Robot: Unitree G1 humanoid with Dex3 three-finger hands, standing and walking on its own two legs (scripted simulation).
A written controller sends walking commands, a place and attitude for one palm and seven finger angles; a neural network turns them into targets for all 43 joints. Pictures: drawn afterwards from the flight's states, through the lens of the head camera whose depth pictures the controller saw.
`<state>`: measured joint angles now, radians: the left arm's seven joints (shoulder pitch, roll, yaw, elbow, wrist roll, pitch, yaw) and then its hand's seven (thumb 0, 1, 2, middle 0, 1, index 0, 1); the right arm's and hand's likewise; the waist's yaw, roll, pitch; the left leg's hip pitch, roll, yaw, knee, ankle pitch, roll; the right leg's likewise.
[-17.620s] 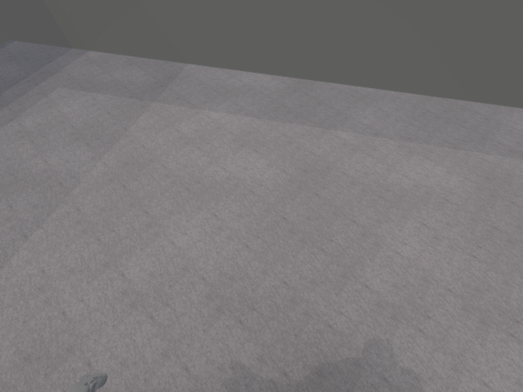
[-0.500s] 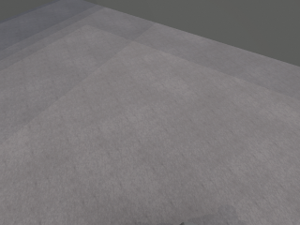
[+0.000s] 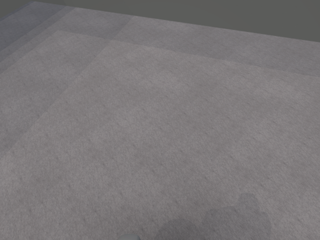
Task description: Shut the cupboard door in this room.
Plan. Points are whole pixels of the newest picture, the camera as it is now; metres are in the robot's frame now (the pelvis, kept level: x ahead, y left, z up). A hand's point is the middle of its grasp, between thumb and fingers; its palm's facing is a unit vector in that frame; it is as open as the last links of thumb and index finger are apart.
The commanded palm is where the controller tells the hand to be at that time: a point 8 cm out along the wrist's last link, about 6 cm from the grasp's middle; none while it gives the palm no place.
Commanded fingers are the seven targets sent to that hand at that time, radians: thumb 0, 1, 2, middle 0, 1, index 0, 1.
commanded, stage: turn or walk to find it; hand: left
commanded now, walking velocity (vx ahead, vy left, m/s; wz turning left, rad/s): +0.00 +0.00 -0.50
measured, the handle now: out of the picture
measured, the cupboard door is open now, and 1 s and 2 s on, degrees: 84 84 84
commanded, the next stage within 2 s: none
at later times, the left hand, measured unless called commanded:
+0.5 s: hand out of the picture +0.11 +0.22 -0.17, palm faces -0.23 -0.94 -0.25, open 7.4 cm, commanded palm none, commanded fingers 0.00 0.90 0.90 -0.20 -0.30 -0.20 -0.30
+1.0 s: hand out of the picture +0.11 +0.12 -0.15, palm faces -0.45 -0.86 -0.25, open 7.4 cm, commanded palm none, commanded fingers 0.00 0.90 0.90 -0.20 -0.30 -0.20 -0.30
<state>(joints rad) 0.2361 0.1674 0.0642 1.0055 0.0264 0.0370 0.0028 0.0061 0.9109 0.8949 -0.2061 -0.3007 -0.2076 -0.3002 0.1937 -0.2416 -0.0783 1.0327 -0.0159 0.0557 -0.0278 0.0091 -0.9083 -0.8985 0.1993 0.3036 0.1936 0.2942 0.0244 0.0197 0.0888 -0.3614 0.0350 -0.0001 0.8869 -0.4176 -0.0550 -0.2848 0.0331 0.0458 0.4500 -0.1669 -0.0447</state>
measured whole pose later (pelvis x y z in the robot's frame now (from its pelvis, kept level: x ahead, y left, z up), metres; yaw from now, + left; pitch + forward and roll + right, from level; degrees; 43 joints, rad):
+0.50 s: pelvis -0.02 +0.03 -0.01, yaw -17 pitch -1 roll +0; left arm 0.17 0.26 0.09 0.95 0.03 0.09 -0.02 0.01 0.91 0.90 -0.20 -0.30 -0.20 -0.30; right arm 0.22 -0.16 -0.05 0.95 -0.02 0.00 -0.03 0.01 -0.91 -0.90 0.21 0.30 0.20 0.30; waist 0.01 -0.01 0.08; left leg -0.15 0.08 0.22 0.50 -0.33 0.01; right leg -0.44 -0.06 -0.02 1.00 -0.43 0.08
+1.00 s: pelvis -0.04 -0.02 +0.00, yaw -30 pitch +0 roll +2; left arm 0.21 0.18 0.04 0.95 0.02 0.03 -0.01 0.01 0.90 0.89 -0.21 -0.30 -0.21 -0.30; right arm 0.16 -0.26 -0.07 0.95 -0.02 0.06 -0.02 0.01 -0.91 -0.90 0.20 0.30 0.19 0.29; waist 0.01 0.03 0.07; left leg -0.48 0.07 -0.03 1.07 -0.34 -0.10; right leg -0.25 0.07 0.03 0.46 -0.20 -0.08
